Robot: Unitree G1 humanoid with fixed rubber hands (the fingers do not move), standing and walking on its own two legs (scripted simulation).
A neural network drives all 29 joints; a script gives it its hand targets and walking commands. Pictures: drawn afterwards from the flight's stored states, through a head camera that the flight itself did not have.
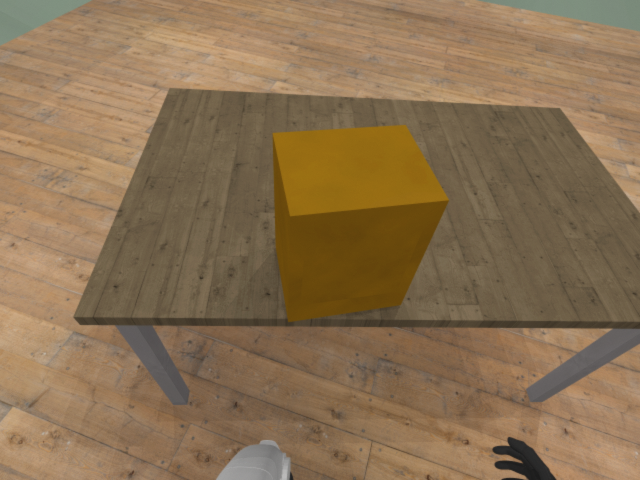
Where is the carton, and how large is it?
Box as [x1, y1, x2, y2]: [273, 125, 448, 321]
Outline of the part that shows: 405,125 273,133 275,239 288,321 400,304 448,201 447,197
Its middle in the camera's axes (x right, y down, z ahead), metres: +0.04 -0.02 +0.64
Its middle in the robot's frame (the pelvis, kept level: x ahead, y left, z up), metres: +0.49 -0.03 -0.01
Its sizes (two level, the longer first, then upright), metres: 0.210 0.169 0.273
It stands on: a table, 0.60 m high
